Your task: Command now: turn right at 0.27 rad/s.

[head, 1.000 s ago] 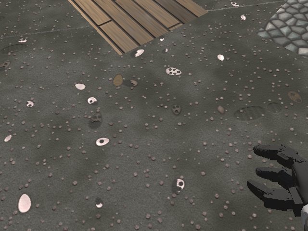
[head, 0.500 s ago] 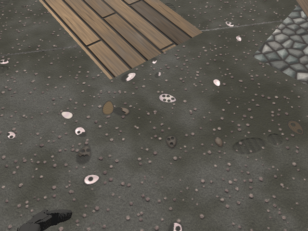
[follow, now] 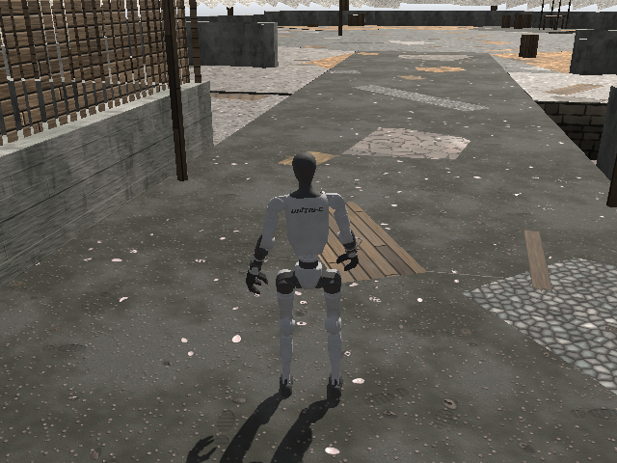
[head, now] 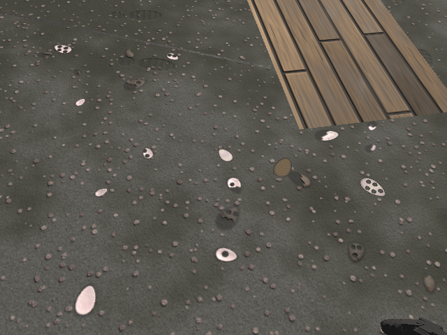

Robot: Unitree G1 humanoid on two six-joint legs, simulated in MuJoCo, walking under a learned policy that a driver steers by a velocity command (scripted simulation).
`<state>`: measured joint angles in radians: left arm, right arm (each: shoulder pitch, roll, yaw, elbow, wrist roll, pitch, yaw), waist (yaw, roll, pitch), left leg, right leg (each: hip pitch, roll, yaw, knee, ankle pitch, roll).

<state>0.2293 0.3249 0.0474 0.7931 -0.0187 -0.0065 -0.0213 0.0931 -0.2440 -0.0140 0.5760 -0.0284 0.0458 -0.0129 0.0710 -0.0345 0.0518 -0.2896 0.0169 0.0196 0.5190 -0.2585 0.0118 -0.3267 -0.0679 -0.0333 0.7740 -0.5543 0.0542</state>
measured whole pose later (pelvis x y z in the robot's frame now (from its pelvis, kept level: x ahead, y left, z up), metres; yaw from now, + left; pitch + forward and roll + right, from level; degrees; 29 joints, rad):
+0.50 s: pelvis +0.00 -0.04 +0.00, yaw -24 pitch +3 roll +3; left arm 0.26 0.32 0.08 0.60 -0.01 0.02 0.02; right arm 0.05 -0.32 -0.10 0.70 -0.01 0.02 -0.03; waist 0.02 0.03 0.07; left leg -0.53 0.00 -0.03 1.16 -0.43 -0.05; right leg -0.34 0.03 0.02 0.54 -0.25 -0.07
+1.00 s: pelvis +0.05 -0.03 +0.00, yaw -18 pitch +2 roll -1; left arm 0.08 0.29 0.06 0.63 0.02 0.03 0.04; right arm 0.25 -0.31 -0.07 0.72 0.01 -0.01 0.00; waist -0.04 -0.03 0.06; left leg -0.29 -0.03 -0.04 0.56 -0.31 0.04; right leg -0.41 0.08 0.05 0.99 -0.54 0.02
